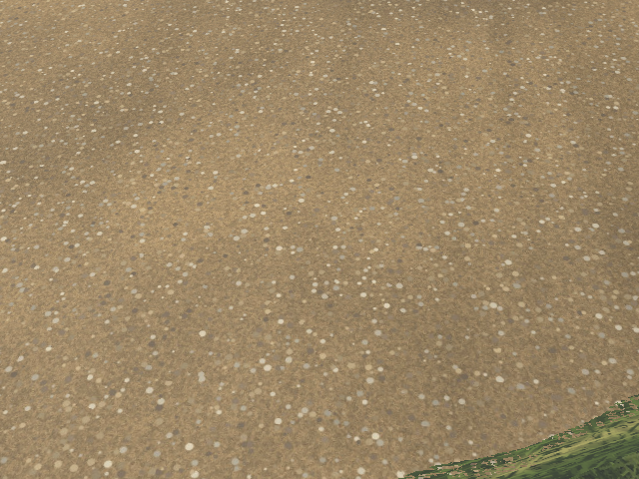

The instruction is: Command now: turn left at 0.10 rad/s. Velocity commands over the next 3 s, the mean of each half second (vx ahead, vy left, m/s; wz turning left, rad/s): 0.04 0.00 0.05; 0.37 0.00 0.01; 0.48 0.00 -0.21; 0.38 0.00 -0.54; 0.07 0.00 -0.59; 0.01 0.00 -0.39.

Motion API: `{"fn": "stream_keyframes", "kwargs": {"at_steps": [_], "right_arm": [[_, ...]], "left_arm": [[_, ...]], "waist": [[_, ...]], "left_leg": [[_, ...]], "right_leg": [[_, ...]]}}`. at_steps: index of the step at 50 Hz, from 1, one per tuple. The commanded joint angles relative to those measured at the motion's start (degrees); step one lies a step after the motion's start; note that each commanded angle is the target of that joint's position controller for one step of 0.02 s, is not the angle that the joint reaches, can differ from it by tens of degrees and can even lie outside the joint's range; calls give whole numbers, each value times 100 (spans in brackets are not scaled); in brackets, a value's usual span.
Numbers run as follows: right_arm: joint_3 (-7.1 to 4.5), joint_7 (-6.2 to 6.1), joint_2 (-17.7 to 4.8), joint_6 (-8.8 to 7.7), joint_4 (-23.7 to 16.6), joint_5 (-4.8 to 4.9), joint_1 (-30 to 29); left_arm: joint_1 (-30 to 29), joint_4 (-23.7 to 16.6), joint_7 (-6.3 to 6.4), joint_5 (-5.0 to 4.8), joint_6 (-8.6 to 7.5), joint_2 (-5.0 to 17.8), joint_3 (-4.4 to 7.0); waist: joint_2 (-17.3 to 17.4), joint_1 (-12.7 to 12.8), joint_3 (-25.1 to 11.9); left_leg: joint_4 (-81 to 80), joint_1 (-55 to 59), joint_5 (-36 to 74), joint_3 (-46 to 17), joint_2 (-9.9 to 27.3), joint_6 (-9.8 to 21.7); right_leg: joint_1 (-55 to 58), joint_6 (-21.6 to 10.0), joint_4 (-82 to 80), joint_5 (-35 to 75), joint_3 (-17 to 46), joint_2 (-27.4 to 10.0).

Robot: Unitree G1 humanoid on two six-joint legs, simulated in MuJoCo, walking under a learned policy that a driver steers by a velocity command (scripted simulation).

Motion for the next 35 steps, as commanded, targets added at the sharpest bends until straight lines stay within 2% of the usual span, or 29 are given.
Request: {"fn": "stream_keyframes", "kwargs": {"at_steps": [1,3,5,6,7,8,9,10,11,14,19,20,22,23,24,26,27,28,30,31,32,33,34,35], "right_arm": [[-88,30,-412,12,-47,11,321],[-41,4,-337,16,61,50,221],[-1,-32,-292,4,210,53,233],[-2,-48,-376,-21,256,14,164],[-18,-65,-552,-61,271,-53,78],[-46,-75,-754,-88,322,-77,21],[-55,-57,-718,-92,451,21,-92],[-5,-43,-528,-118,494,26,-110],[16,-49,-493,-140,571,3,-74],[30,-106,-544,-189,825,0,-27],[76,-120,-499,-207,1116,7,-41],[85,-118,-489,-205,1192,0,42],[4,-107,-688,-160,1252,-21,159],[-21,-91,-733,-138,1250,-36,221],[-47,-84,-782,-139,1276,-32,361],[-134,-82,-920,-181,1372,-42,598],[-149,-69,-874,-216,1362,-57,571],[-159,-50,-858,-255,1340,-72,502],[-183,-14,-839,-316,1275,-28,209],[-190,0,-803,-328,1222,15,-22],[-179,7,-687,-347,1149,-3,-165],[-96,27,-361,-404,1004,-32,-335],[-18,67,-86,-468,760,-19,-505],[-100,94,-489,-495,766,-160,-496]], "left_arm": [[-137,-178,6,10,-80,808,154],[19,-51,-17,-2,-61,850,169],[-18,46,-24,-33,-30,922,201],[-1,79,-29,-37,-32,914,209],[41,87,-49,-37,-50,866,202],[165,114,-83,-27,-56,878,232],[172,225,-85,-51,-35,713,197],[62,310,-65,-30,-14,759,203],[15,361,-60,-22,-1,808,226],[86,548,-72,-23,-1,775,234],[148,905,-63,-25,22,728,218],[207,982,-70,-18,31,713,211],[206,1016,-98,18,71,812,263],[134,988,-124,44,86,801,264],[12,928,-150,59,74,720,246],[-144,818,-197,110,-24,442,179],[-186,786,-204,120,-87,513,195],[-153,764,-224,97,-149,614,228],[201,835,-273,53,-250,559,234],[699,1011,-264,19,-289,458,231],[1280,1262,-221,6,-315,517,276],[1927,1426,-151,77,-366,828,353],[2549,1586,-166,53,-377,1425,500],[2212,1577,-166,63,-352,1220,456]], "waist": [[-1116,-110,-410],[-1086,-8,-520],[-1012,-83,-541],[-935,-64,-532],[-759,12,-563],[-413,173,-430],[50,169,-217],[0,56,-101],[-63,26,-71],[9,77,-117],[-89,91,7],[-90,82,-99],[17,38,109],[66,-18,371],[222,-107,599],[789,-190,717],[750,-199,700],[643,-132,598],[594,136,498],[566,407,496],[255,628,477],[-747,856,360],[-1953,951,233],[-1141,602,617]], "left_leg": [[-148,129,73,153,251,-212],[-754,317,379,323,285,-239],[-1708,788,1327,405,363,-207],[-2015,1101,1894,205,512,-172],[-1928,1408,2332,-113,806,-137],[-1679,1412,2785,-292,1077,-55],[-1636,896,2460,-266,1016,58],[-1781,670,2198,-307,995,75],[-1892,624,2128,-305,977,71],[-1957,696,2266,-305,980,93],[-2107,595,1962,-339,1008,135],[-2190,604,1323,-339,967,174],[-2178,320,-657,-449,856,418],[-2302,154,-1465,-667,932,566],[-2497,144,-1938,-1036,1136,734],[-3079,492,-2120,-2009,1873,1126],[-3203,483,-1802,-2178,2076,1240],[-3189,542,-1483,-2108,2086,1251],[-2979,234,-1079,-1550,1821,1112],[-2688,-386,-981,-1182,1571,967],[-2141,-992,-843,-856,1245,814],[-716,-1731,-471,-183,739,591],[774,-2642,-452,603,131,448],[1677,-2776,-263,293,479,526]], "right_leg": [[539,-736,-436,3619,882,-1172],[747,-703,-289,3692,879,-1124],[633,-542,-183,3236,859,-1019],[416,-375,-225,2618,908,-957],[107,-212,-306,1854,945,-886],[-105,-136,-393,1191,787,-664],[88,-83,-578,696,584,-462],[263,-49,-503,630,547,-449],[286,-69,-430,753,565,-498],[396,-83,-420,1014,576,-543],[393,-30,-549,692,562,-510],[428,-34,-567,123,522,-442],[35,-149,-224,-1563,359,-158],[-376,-204,-64,-2115,358,-86],[-774,-212,215,-2210,296,-3],[-1272,-129,1166,-1211,-228,127],[-1321,-138,1453,-990,-188,-37],[-1293,-167,1508,-1109,-133,-105],[-593,-260,884,-1045,-257,-84],[363,-312,260,-694,-409,38],[1276,-304,-157,-641,-313,138],[2012,-411,-981,-1537,1058,-773],[2281,-857,-1968,-3005,3426,-2018],[1718,-1063,-1957,-3067,3647,-2272]]}}
Next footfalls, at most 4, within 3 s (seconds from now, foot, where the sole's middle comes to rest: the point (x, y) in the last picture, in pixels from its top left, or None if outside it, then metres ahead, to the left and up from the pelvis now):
0.14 left None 0.01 0.12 -0.78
1.10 left None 0.40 0.07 -0.78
1.66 right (395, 395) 0.67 -0.10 -0.78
2.16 left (369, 296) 0.94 -0.05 -0.78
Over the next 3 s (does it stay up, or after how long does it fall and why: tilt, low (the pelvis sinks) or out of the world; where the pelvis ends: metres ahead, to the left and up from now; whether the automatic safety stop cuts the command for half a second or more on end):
stays up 0.76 -0.07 0.00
